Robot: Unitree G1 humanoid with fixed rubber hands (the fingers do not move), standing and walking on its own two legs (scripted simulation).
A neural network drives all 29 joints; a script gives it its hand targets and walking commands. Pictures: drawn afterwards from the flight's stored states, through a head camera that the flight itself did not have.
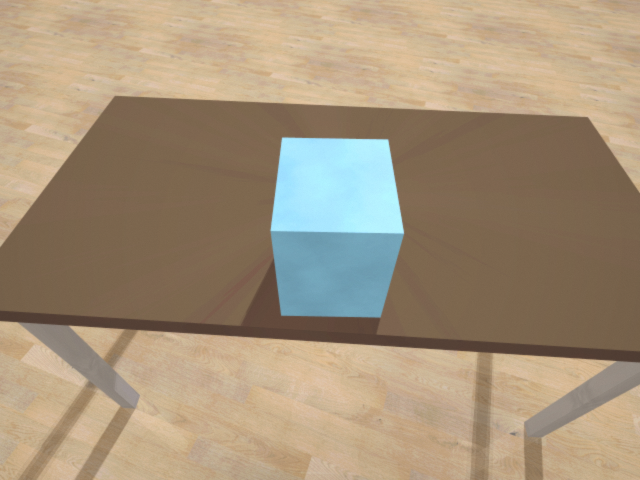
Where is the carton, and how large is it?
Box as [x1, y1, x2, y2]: [271, 138, 403, 317]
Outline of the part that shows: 282,138 271,223 271,238 281,315 380,317 403,235 387,140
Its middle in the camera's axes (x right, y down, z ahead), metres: +0.02 -0.01 +0.64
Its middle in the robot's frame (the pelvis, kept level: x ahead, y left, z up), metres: +0.48 -0.01 -0.01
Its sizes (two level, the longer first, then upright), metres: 0.197 0.169 0.220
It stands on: a table, 0.66 m high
